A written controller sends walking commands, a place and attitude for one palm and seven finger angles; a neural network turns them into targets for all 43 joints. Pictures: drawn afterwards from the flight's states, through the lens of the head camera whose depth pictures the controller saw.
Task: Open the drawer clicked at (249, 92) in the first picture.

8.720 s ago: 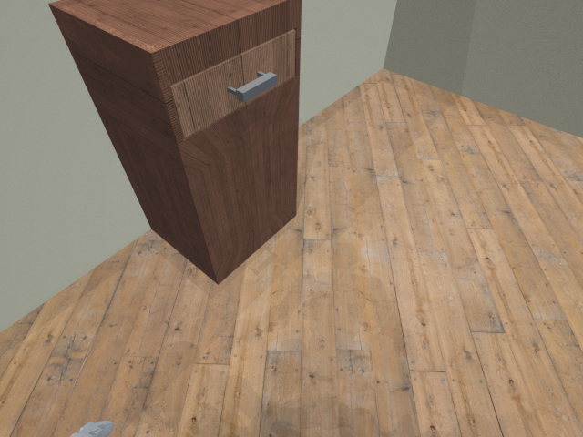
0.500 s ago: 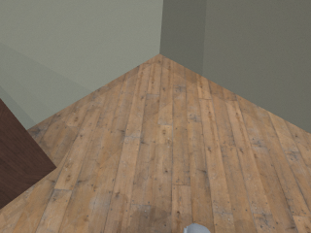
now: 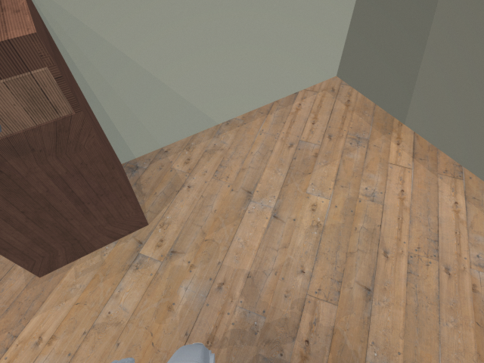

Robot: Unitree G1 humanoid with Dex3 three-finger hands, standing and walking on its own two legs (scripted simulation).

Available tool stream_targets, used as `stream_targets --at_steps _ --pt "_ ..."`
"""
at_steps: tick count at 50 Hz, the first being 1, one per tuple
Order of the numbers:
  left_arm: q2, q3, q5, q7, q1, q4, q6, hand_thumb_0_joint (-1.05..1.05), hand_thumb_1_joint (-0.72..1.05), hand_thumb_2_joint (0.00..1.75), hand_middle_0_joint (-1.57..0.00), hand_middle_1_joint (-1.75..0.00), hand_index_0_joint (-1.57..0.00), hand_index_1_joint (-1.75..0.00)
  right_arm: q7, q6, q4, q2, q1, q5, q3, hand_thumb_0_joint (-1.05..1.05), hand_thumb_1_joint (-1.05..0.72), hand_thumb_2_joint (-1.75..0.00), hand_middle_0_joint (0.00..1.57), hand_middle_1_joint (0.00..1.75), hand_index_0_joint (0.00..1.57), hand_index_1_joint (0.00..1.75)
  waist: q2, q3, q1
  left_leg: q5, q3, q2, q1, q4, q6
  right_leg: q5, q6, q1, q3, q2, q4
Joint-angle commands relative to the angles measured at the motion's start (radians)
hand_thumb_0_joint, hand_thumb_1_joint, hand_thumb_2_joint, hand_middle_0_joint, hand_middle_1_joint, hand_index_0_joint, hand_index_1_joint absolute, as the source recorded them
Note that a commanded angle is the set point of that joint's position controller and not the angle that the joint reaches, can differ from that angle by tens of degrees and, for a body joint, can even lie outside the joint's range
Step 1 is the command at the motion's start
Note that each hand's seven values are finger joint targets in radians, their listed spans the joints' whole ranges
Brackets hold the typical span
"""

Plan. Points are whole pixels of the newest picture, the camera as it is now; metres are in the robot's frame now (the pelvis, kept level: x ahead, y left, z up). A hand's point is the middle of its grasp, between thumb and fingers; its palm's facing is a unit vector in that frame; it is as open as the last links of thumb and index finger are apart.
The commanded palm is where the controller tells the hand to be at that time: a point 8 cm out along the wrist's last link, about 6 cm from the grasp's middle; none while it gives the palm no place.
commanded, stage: turn to face it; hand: left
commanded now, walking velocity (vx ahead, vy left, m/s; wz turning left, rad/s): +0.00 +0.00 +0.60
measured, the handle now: out of the picture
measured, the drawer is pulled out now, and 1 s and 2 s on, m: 0.00 0.00 0.00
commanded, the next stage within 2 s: take the last steps up to it in 0.78 s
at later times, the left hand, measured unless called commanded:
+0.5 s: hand out of the picture +0.07 +0.26 -0.15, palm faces +0.31 -0.91 -0.28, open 7.4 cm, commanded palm none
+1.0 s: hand out of the picture -0.11 +0.22 -0.19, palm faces +0.53 -0.81 -0.23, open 7.4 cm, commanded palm none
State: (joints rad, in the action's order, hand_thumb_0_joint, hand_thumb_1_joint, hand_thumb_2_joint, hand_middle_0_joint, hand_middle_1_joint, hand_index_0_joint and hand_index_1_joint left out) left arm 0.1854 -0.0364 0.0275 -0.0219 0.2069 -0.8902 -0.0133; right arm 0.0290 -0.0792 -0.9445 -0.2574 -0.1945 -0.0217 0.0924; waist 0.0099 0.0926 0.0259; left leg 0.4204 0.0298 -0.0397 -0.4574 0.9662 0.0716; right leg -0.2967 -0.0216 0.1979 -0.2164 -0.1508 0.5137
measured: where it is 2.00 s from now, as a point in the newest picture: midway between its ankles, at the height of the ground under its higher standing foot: outside the picture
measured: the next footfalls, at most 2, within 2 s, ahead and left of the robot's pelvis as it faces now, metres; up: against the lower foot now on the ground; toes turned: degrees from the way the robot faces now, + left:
left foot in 0.12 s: +0.04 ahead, +0.15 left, +0.00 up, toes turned +10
right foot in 0.54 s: +0.11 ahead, -0.09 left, +0.00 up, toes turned +16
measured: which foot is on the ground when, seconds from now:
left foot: up 0.00-0.10, down 0.12-0.54, up 0.56-0.92, down 0.94-1.00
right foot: down 0.00-0.12, up 0.14-0.52, down 0.54-0.94, up 0.96-1.00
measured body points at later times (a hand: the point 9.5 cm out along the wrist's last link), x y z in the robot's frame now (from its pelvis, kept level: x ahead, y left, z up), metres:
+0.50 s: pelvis +0.01 +0.02 +0.00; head +0.05 +0.02 +0.44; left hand +0.05 +0.31 -0.13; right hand +0.18 -0.20 -0.15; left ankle +0.00 +0.14 -0.74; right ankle +0.06 -0.11 -0.72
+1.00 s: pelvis -0.01 +0.03 -0.01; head +0.00 +0.07 +0.44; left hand -0.14 +0.26 -0.17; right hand +0.19 -0.14 -0.14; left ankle -0.07 +0.12 -0.74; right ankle +0.06 -0.09 -0.72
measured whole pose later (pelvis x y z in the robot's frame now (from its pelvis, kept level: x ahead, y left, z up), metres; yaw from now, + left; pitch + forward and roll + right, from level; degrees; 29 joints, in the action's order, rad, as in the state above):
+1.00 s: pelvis -0.01 +0.03 -0.01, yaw +29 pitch -1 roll +0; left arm 0.24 -0.06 0.02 -0.02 0.30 -1.00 -0.05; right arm 0.01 -0.02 -0.98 -0.21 -0.16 -0.02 0.04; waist -0.05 0.07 -0.03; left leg 0.33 0.05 0.00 -0.23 0.58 -0.03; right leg -0.48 -0.05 0.33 -0.12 -0.13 0.78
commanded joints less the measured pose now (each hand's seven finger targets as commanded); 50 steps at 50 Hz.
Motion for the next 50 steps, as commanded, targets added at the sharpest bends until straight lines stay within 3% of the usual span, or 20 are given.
stream_targets --at_steps 1,4,5,6,8,12,21,25,26,27,28,29,31,33,41,45,46,47,48,50 --pt "0.249 -0.072 0.004 -0.008 0.052 0.044 0.01 0.0 0.9 0.9 -0.2 -0.3 -0.2 -0.3 0.002 0.037 0.113 -0.035 0.089 0.012 -0.007 0.0 -0.9 -0.9 0.2 0.3 0.2 0.3 -0.263 -0.115 -0.068 0.008 0.079 0.015 0.029 -0.208 -0.01 0.529 0.123 -0.131 0.094 -0.222 -0.068" --pt "0.246 -0.076 -0.008 -0.001 0.045 0.039 0.0 0.0 0.9 0.9 -0.2 -0.3 -0.2 -0.3 -0.002 0.052 0.102 -0.08 0.011 0.008 0.001 0.0 -0.9 -0.9 0.2 0.3 0.2 0.3 -0.163 -0.168 -0.018 -0.2 0.083 0.025 0.243 -0.494 -0.034 0.46 0.047 -0.063 0.028 -0.198 0.108" --pt "0.216 -0.074 -0.016 0.004 0.055 0.06 -0.005 0.0 0.9 0.9 -0.2 -0.3 -0.2 -0.3 -0.005 0.064 0.093 -0.169 -0.059 0.002 0.023 0.0 -0.9 -0.9 0.2 0.3 0.2 0.3 0.034 -0.233 0.023 -0.432 -0.086 -0.101 0.453 -0.57 -0.095 0.272 -0.013 0.119 -0.001 -0.133 0.312" --pt "0.143 -0.051 -0.02 0.011 0.025 0.108 -0.003 0.0 0.9 0.9 -0.2 -0.3 -0.2 -0.3 -0.011 0.068 0.084 -0.286 -0.127 0.004 0.052 0.0 -0.9 -0.9 0.2 0.3 0.2 0.3 0.33 -0.25 0.063 -0.901 -0.427 -0.372 0.584 -0.568 -0.242 -0.375 -0.084 0.406 0.021 -0.001 0.532" --pt "0.143 -0.048 -0.016 -0.005 -0.065 0.116 -0.015 0.0 0.9 0.9 -0.2 -0.3 -0.2 -0.3 -0.036 0.067 0.051 -0.266 -0.153 0.009 0.044 0.0 -0.9 -0.9 0.2 0.3 0.2 0.3 0.259 -0.261 0.075 -0.915 -0.386 -0.348 0.538 -0.532 -0.297 -0.341 -0.073 0.447 0.176 0.007 0.668" --pt "0.155 -0.053 -0.016 0.011 -0.022 0.064 -0.013 0.0 0.9 0.9 -0.2 -0.3 -0.2 -0.3 -0.04 0.071 0.105 -0.179 0.027 0.001 0.011 0.0 -0.9 -0.9 0.2 0.3 0.2 0.3 0.146 -0.155 -0.002 -0.746 -0.241 -0.197 0.354 -0.562 -0.232 -0.154 -0.078 0.348 0.193 0.03 0.614" --pt "0.143 -0.044 -0.021 0.002 -0.037 0.1 -0.01 0.0 0.9 0.9 -0.2 -0.3 -0.2 -0.3 -0.032 0.054 0.112 -0.184 0.031 -0.004 0.024 0.0 -0.9 -0.9 0.2 0.3 0.2 0.3 0.153 -0.132 -0.001 -0.595 -0.367 -0.168 0.262 -0.573 -0.246 -0.14 -0.067 0.195 0.192 0.102 0.308" --pt "0.155 -0.048 -0.023 -0.004 0.066 0.083 0.01 0.0 0.9 0.9 -0.2 -0.3 -0.2 -0.3 -0.029 0.049 0.126 -0.164 0.069 0.004 0.026 0.0 -0.9 -0.9 0.2 0.3 0.2 0.3 0.131 -0.152 -0.056 -0.54 -0.364 -0.103 0.149 -0.472 -0.188 0.057 -0.051 -0.039 0.173 0.122 -0.02" --pt "0.2 -0.056 -0.015 -0.01 0.098 0.077 0.02 0.0 0.9 0.9 -0.2 -0.3 -0.2 -0.3 -0.026 0.051 0.13 -0.119 0.053 0.012 0.021 0.0 -0.9 -0.9 0.2 0.3 0.2 0.3 0.014 -0.162 -0.07 -0.368 -0.319 -0.036 0.036 -0.368 -0.134 0.109 -0.029 -0.165 0.263 0.03 -0.151" --pt "0.29 -0.073 0.003 -0.016 0.114 0.081 0.029 0.0 0.9 0.9 -0.2 -0.3 -0.2 -0.3 -0.021 0.053 0.15 -0.05 0.034 0.018 0.008 0.0 -0.9 -0.9 0.2 0.3 0.2 0.3 -0.282 -0.157 -0.073 0.034 -0.119 0.126 -0.129 -0.137 -0.047 0.21 0.08 -0.222 0.551 -0.249 -0.227" --pt "0.301 -0.068 -0.004 -0.013 0.099 0.094 0.023 0.0 0.9 0.9 -0.2 -0.3 -0.2 -0.3 -0.023 0.044 0.146 -0.092 0.023 0.007 0.022 0.0 -0.9 -0.9 0.2 0.3 0.2 0.3 -0.245 -0.151 -0.066 0.17 -0.131 0.106 -0.101 0.061 -0.044 0.202 0.166 -0.082 0.571 -0.345 -0.244" --pt "0.271 -0.073 -0.007 -0.02 0.044 0.099 0.019 0.0 0.9 0.9 -0.2 -0.3 -0.2 -0.3 -0.021 0.028 0.141 -0.096 0.043 0.004 0.028 0.0 -0.9 -0.9 0.2 0.3 0.2 0.3 -0.259 -0.113 -0.053 0.147 -0.149 0.081 -0.08 0.18 -0.05 0.12 0.179 0.019 0.564 -0.317 -0.265" --pt "0.204 -0.05 -0.007 -0.015 -0.04 0.111 0.021 0.0 0.9 0.9 -0.2 -0.3 -0.2 -0.3 -0.009 0.022 0.101 -0.086 0.029 -0.001 0.024 0.0 -0.9 -0.9 0.2 0.3 0.2 0.3 -0.166 -0.032 -0.011 0.014 -0.121 0.044 -0.09 0.274 -0.037 0.136 0.145 0.071 0.386 -0.195 -0.233" --pt "0.18 -0.042 -0.005 -0.014 -0.031 0.101 0.027 0.0 0.9 0.9 -0.2 -0.3 -0.2 -0.3 -0.006 0.022 0.079 -0.064 0.001 0.0 0.013 0.0 -0.9 -0.9 0.2 0.3 0.2 0.3 -0.202 -0.058 -0.01 -0.03 -0.086 0.04 -0.079 0.247 -0.02 0.259 0.128 0.023 0.279 -0.152 -0.199" --pt "0.236 -0.058 0.007 -0.013 0.121 0.0 0.02 0.0 0.9 0.9 -0.2 -0.3 -0.2 -0.3 -0.017 0.037 0.065 -0.024 0.09 0.017 -0.02 0.0 -0.9 -0.9 0.2 0.3 0.2 0.3 -0.247 -0.118 -0.085 0.071 0.018 0.045 0.051 -0.162 -0.017 0.555 0.164 -0.127 0.232 -0.183 -0.116" --pt "0.219 -0.058 -0.01 -0.012 0.078 -0.027 0.009 0.0 0.9 0.9 -0.2 -0.3 -0.2 -0.3 -0.025 0.06 0.013 -0.034 -0.033 0.015 -0.029 0.0 -0.9 -0.9 0.2 0.3 0.2 0.3 -0.172 -0.159 -0.018 -0.19 0.043 0.037 0.327 -0.538 -0.039 0.372 0.071 -0.004 0.169 -0.146 -0.007" --pt "0.176 -0.049 -0.02 -0.008 0.082 -0.022 0.003 0.0 0.9 0.9 -0.2 -0.3 -0.2 -0.3 -0.026 0.072 0.007 -0.087 -0.058 0.009 -0.02 0.0 -0.9 -0.9 0.2 0.3 0.2 0.3 -0.014 -0.178 -0.005 -0.234 -0.079 -0.059 0.441 -0.619 -0.073 0.152 0.017 0.119 0.115 -0.077 0.098" --pt "0.11 -0.035 -0.022 0.002 0.077 0.005 -0.002 0.0 0.9 0.9 -0.2 -0.3 -0.2 -0.3 -0.028 0.073 0.006 -0.184 -0.094 -0.003 -0.001 0.0 -0.9 -0.9 0.2 0.3 0.2 0.3 0.265 -0.148 0.014 -0.266 -0.36 -0.282 0.484 -0.683 -0.176 -0.225 -0.039 0.321 0.046 0.043 0.272" --pt "0.111 -0.027 -0.01 0.003 0.002 0.025 -0.007 0.0 0.9 0.9 -0.2 -0.3 -0.2 -0.3 -0.033 0.068 -0.007 -0.207 -0.126 -0.006 0.004 0.0 -0.9 -0.9 0.2 0.3 0.2 0.3 0.267 -0.109 0.051 -0.128 -0.435 -0.347 0.405 -0.746 -0.264 -0.33 -0.033 0.362 0.1 0.061 0.421" --pt "0.124 -0.031 -0.003 0.014 -0.062 0.006 -0.005 0.0 0.9 0.9 -0.2 -0.3 -0.2 -0.3 -0.047 0.077 -0.019 -0.152 -0.107 -0.005 -0.01 0.0 -0.9 -0.9 0.2 0.3 0.2 0.3 0.218 -0.012 0.042 0.063 -0.433 -0.297 0.324 -0.783 -0.281 -0.234 -0.014 0.433 0.18 0.044 0.564"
